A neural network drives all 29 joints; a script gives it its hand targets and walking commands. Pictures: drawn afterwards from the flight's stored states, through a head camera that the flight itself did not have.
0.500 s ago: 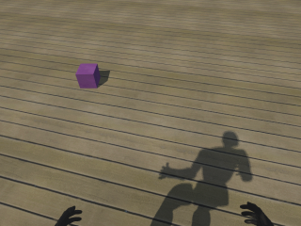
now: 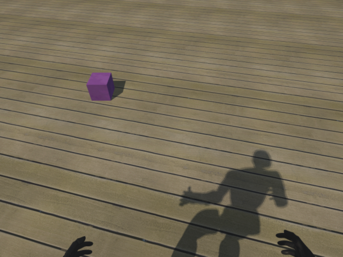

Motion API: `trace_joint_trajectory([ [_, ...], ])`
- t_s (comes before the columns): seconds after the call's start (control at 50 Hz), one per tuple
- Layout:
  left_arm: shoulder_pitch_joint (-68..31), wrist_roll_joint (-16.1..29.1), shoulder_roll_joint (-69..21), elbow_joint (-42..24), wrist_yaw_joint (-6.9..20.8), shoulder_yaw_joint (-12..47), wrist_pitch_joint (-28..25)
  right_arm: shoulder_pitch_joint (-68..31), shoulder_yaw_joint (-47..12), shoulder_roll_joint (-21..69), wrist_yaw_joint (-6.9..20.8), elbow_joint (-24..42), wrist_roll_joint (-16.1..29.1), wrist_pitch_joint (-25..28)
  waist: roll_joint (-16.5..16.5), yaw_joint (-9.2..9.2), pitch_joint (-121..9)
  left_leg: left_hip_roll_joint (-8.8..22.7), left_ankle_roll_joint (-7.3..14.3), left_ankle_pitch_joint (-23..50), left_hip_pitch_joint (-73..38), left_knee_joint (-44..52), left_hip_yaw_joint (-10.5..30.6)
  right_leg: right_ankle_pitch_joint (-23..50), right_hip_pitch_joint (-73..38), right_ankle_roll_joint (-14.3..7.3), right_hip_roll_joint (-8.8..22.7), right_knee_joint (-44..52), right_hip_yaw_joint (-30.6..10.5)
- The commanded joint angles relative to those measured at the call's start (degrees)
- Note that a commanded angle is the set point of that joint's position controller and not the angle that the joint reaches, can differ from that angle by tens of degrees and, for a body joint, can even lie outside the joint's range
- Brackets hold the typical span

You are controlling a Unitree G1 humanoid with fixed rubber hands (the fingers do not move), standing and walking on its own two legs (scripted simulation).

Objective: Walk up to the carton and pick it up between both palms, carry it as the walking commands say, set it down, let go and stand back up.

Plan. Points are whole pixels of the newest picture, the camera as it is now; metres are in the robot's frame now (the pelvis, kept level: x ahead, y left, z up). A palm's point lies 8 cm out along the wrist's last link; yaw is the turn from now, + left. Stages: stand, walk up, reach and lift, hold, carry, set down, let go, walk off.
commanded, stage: stand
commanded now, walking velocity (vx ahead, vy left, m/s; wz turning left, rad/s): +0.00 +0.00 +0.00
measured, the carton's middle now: (101, 86) +1.72 +0.72 -0.67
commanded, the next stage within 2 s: walk up in 1.18 s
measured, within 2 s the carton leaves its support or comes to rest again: neither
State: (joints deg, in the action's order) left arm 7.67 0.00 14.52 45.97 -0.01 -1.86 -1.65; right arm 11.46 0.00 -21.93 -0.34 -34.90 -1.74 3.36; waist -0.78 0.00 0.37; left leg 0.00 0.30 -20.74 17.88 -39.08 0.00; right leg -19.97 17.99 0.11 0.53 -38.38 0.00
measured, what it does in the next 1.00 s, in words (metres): stands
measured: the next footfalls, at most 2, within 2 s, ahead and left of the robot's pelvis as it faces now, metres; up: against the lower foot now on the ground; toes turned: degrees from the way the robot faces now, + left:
left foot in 1.78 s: +0.09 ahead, +0.23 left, +0.00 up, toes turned +5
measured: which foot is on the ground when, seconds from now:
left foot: down 0.00-1.00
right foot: down 0.00-1.00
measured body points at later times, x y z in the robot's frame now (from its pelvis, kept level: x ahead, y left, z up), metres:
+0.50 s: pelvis -0.02 +0.01 +0.00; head -0.02 +0.01 +0.45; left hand +0.13 +0.27 -0.11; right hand +0.14 -0.28 -0.07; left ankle +0.00 +0.11 -0.72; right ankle +0.01 -0.13 -0.72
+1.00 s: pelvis -0.03 +0.01 +0.01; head -0.03 +0.01 +0.46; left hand +0.11 +0.27 -0.11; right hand +0.12 -0.29 -0.07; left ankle +0.00 +0.11 -0.72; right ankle +0.01 -0.13 -0.72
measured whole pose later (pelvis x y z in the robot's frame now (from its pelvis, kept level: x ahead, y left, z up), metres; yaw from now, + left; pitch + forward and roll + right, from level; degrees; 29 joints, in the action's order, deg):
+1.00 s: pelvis -0.03 +0.01 +0.01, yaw +0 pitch -1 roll -1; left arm 5.4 0.0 15.0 53.9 0.6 -1.9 -1.7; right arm 11.5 0.0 -21.8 -0.3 -40.4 -1.7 3.6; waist -0.6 0.0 0.4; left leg 0.0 0.7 -15.1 17.1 -33.2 0.0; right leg -13.5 16.4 0.5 0.5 -30.7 0.0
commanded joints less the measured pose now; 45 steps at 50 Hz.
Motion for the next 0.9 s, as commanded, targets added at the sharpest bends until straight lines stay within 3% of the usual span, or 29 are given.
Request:
trace_joint_trajectory([
  [0.0,-5.6,-1.0,15.7,-3.1,0.3,-3.0,-1.6,-1.5,3.9,-9.9,-0.5,-2.0,0.8,1.2,2.8,-0.13,-3.2,5.8,3.0,15.5,-3.9,8.7,4.5,12.1,-3.6,-4.2,4.6,9.0,-5.9],
  [0.02,-5.6,-0.5,14.4,-2.4,0.4,-2.7,-1.5,-1.9,3.3,-9.2,-0.3,-2.7,0.6,1.2,0.4,0.73,-0.8,5.8,3.5,15.7,-3.2,8.6,5.9,12.0,-2.1,-4.4,4.2,8.1,-5.8],
  [0.1,-5.0,-0.6,15.1,-1.8,0.1,-3.1,-1.2,-1.7,2.9,-9.3,-0.1,-3.1,0.9,1.7,-0.4,1.07,-3.7,6.0,3.4,18.5,-4.7,9.4,5.8,13.7,-4.9,-4.0,4.3,8.0,-5.8],
  [0.14,-6.7,-0.7,14.3,-3.2,0.5,-3.3,-1.0,-2.5,3.0,-8.6,-0.4,-2.9,0.9,1.5,4.1,1.30,-1.7,6.8,3.7,20.6,-3.9,9.6,6.2,12.6,-3.4,-3.8,3.3,7.4,-3.8],
  [0.16,-5.0,-1.0,15.1,-1.1,0.0,-3.7,-1.0,-0.9,3.5,-9.1,-0.5,-3.1,1.0,1.8,2.5,0.36,-4.8,7.3,3.7,21.4,-6.1,9.5,6.4,14.3,-4.5,-3.6,3.8,7.2,-4.0],
  [0.18,-5.4,-1.1,15.4,-2.0,0.2,-3.1,-1.3,-2.8,3.2,-8.9,-0.5,-3.2,0.9,1.7,-0.2,1.14,-3.5,6.8,3.8,17.9,-3.3,9.7,6.8,12.6,-5.1,-3.5,4.1,9.2,-5.7],
  [0.22,-6.0,-1.2,14.9,-0.8,0.2,-3.1,-1.0,-1.1,2.8,-8.6,-0.4,-2.9,1.0,1.2,3.0,-0.52,-2.0,6.3,3.5,16.8,-4.0,9.7,5.5,10.9,-2.8,-4.2,4.1,8.9,-5.2],
  [0.26,-6.6,-0.7,14.5,-1.2,0.4,-3.0,-1.0,-1.6,2.5,-8.0,-0.7,-3.5,0.2,1.3,-0.8,0.81,-2.7,6.4,3.8,16.1,-4.4,10.7,6.2,11.2,-3.4,-4.0,4.2,8.4,-5.8],
  [0.28,-6.0,-1.0,15.0,-0.4,0.5,-3.2,-1.1,-1.4,2.7,-8.8,-0.8,-3.6,0.4,1.1,-1.3,-0.19,-1.0,6.2,3.2,15.2,-4.2,11.2,6.1,9.7,-2.3,-3.7,3.4,9.0,-5.1],
  [0.3,-4.4,-0.8,15.0,-0.1,0.6,-2.9,-1.1,-1.5,3.0,-9.2,-0.6,-3.2,0.2,0.9,-3.0,1.00,-3.2,6.8,3.8,12.7,-3.4,10.2,7.1,8.6,-4.2,-3.7,3.9,9.2,-4.9],
  [0.32,-5.6,-1.0,16.1,0.9,0.5,-2.9,-1.2,-1.9,2.8,-8.7,-0.6,-3.3,0.9,0.5,2.5,0.24,-0.4,7.5,3.9,8.7,-0.2,13.6,8.4,7.0,-4.9,-4.0,3.5,9.6,-4.7],
  [0.34,-5.8,-0.9,15.0,0.5,0.6,-3.3,-1.3,-3.2,2.7,-9.2,-0.5,-3.3,0.9,0.9,1.3,1.04,-1.3,6.6,3.5,7.4,-1.3,13.2,7.5,5.3,-4.7,-3.7,3.7,9.8,-4.5],
  [0.48,-5.9,-0.7,14.4,2.3,0.6,-2.8,-1.0,-2.1,2.6,-10.0,-0.4,-4.6,0.4,1.0,-0.2,0.15,-2.3,6.6,3.4,13.3,-3.9,13.2,6.9,9.8,-4.9,-3.3,3.8,10.9,-4.9],
  [0.5,-6.2,-0.6,14.5,1.5,0.5,-2.5,-1.2,-2.0,3.2,-8.7,-0.5,-5.2,0.5,1.2,0.9,1.07,-2.2,6.4,3.4,13.0,-3.1,11.6,6.3,8.2,-3.9,-4.1,4.7,10.9,-5.2],
  [0.52,-6.0,-1.0,15.5,2.8,0.7,-2.8,-1.5,-1.7,3.0,-8.6,-0.4,-4.7,0.3,1.4,1.2,-0.13,-3.6,7.0,3.5,12.4,-4.0,12.7,6.7,9.4,-4.8,-4.3,4.6,10.8,-6.1],
  [0.54,-5.7,-0.7,14.3,2.6,0.9,-2.3,-1.4,-3.1,3.2,-11.0,-0.2,-5.1,0.1,1.3,1.7,1.15,-1.8,6.2,3.1,10.6,-3.0,12.6,6.3,9.4,-5.0,-3.9,4.6,12.1,-5.7],
  [0.56,-6.6,-0.9,14.8,2.1,0.8,-2.4,-1.2,-2.5,2.6,-7.7,-0.1,-5.0,0.3,0.9,0.8,0.27,-0.3,5.9,3.2,10.1,-2.3,13.3,6.2,6.4,-3.9,-3.4,4.5,12.4,-5.6],
  [0.58,-5.7,-0.9,14.1,2.8,0.8,-2.3,-1.0,-2.9,3.1,-10.3,0.0,-5.5,0.2,0.9,0.1,1.18,-0.6,6.8,3.6,10.4,-2.3,13.6,7.1,6.3,-4.2,-3.7,4.8,12.5,-5.4],
  [0.6,-6.1,-1.2,15.1,3.0,0.8,-2.1,-1.1,-0.7,2.6,-8.8,0.1,-4.9,0.7,1.2,1.9,-0.49,-2.6,7.2,3.3,9.2,-2.4,13.3,7.1,8.1,-5.3,-3.7,5.2,12.6,-5.9],
  [0.62,-7.1,-1.1,14.8,2.5,1.1,-2.5,-0.8,-1.4,2.3,-7.3,-0.3,-6.2,0.2,1.6,3.2,0.72,-3.7,7.8,3.5,7.8,-1.9,14.1,7.9,6.6,-6.5,-3.5,4.8,12.2,-4.8],
  [0.64,-7.3,-1.5,15.8,2.6,0.8,-2.7,-1.0,-1.6,2.7,-8.7,-0.2,-5.5,0.7,1.4,3.2,-0.21,-1.9,7.2,3.1,8.4,-2.1,15.8,8.0,6.7,-4.9,-3.4,4.1,12.5,-5.4],
  [0.66,-7.1,-1.1,15.0,2.9,0.8,-2.6,-0.9,-2.1,2.7,-10.2,-0.3,-6.3,0.1,1.2,0.3,0.83,-1.0,7.0,3.3,7.7,-1.7,15.0,7.2,7.0,-5.3,-3.2,4.5,13.2,-6.1],
  [0.68,-7.4,-0.8,14.6,2.8,0.9,-2.7,-1.2,-3.0,2.7,-8.8,-0.2,-6.2,0.5,1.0,-1.6,-0.09,-1.8,6.5,3.4,9.4,-3.1,15.0,6.3,7.3,-5.0,-3.6,5.1,13.3,-6.8],
  [0.7,-6.9,-1.4,15.9,3.7,0.7,-2.7,-1.1,-1.3,2.5,-8.5,0.0,-6.9,0.4,1.2,0.2,-0.16,-2.3,6.9,3.5,11.5,-4.8,15.5,6.9,8.0,-4.1,-3.6,4.7,12.2,-5.4],
  [0.78,-6.0,-0.8,15.1,3.9,0.5,-2.6,-1.5,-1.0,2.4,-9.1,-0.3,-7.1,1.2,1.2,1.4,-0.13,-5.1,7.5,3.3,18.7,-6.3,13.7,6.6,13.3,-6.9,-3.3,4.7,12.3,-5.3],
  [0.8,-6.4,-0.6,14.4,3.9,0.8,-2.5,-1.5,-1.4,2.5,-9.2,-0.2,-7.5,0.6,1.3,-0.4,0.21,-6.3,7.3,3.1,16.7,-6.5,13.2,6.3,12.2,-6.7,-3.0,4.3,12.0,-4.3],
  [0.84,-6.6,-1.0,13.5,5.1,0.7,-2.5,-1.1,-3.5,2.3,-8.4,0.0,-6.6,0.5,1.6,2.2,-0.19,-2.8,7.1,2.8,12.0,-3.8,15.7,7.1,9.7,-5.9,-3.4,4.1,13.3,-5.1],
  [0.86,-6.8,-1.0,15.6,4.5,0.9,-2.8,-0.9,-3.3,3.0,-10.2,0.0,-7.1,0.2,1.2,0.9,0.98,-1.5,6.6,2.7,9.6,-2.4,15.7,6.6,8.0,-6.5,-2.8,4.6,14.1,-4.8],
  [0.88,-7.5,-1.1,16.2,4.5,1.0,-3.0,-0.8,-2.5,2.7,-9.1,-0.1,-6.8,0.6,1.1,0.6,-0.18,-1.1,7.2,2.9,7.1,-2.8,15.9,6.7,6.6,-4.9,-3.2,5.0,14.5,-6.0],
])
